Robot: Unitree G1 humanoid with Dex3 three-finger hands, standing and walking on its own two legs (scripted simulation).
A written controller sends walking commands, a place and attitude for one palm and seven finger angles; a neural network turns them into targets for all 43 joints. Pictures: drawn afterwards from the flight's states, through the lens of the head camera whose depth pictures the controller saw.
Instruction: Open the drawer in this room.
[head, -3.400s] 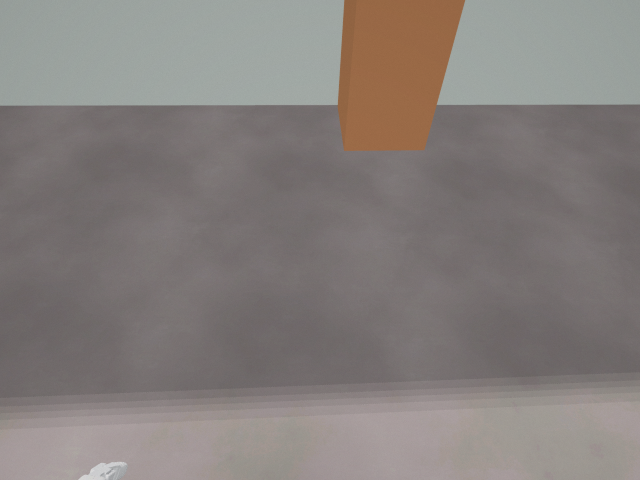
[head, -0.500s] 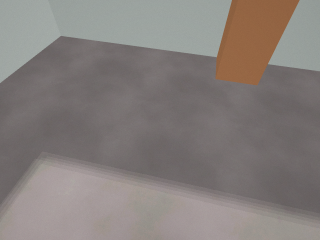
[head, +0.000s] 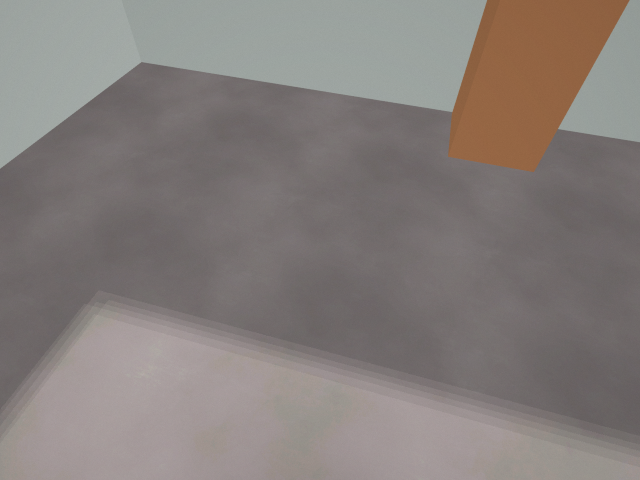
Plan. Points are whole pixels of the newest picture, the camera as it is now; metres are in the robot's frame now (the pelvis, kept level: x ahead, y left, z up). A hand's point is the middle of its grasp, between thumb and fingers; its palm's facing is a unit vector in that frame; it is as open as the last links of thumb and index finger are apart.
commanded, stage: stand and wait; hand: left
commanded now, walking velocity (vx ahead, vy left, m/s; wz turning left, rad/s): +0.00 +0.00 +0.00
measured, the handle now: out of the picture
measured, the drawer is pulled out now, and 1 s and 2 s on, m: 0.00 0.00 0.00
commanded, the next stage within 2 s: turn or walk to find it in 0.52 s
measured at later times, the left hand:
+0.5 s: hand out of the picture +0.03 +0.20 -0.17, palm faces +0.00 -0.97 -0.25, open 7.3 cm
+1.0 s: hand out of the picture +0.07 +0.22 -0.16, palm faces +0.04 -0.96 -0.29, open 7.3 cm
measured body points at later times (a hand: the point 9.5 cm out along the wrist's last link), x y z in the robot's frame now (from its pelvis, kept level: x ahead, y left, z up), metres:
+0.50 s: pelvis +0.01 +0.00 +0.01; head +0.02 +0.00 +0.45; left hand +0.03 +0.25 -0.15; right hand +0.03 -0.26 -0.15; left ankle +0.01 +0.12 -0.74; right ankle +0.01 -0.12 -0.74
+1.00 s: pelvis +0.01 -0.01 +0.00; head +0.03 -0.01 +0.45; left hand +0.07 +0.27 -0.14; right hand +0.09 -0.27 -0.15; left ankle +0.01 +0.12 -0.74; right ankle +0.01 -0.12 -0.74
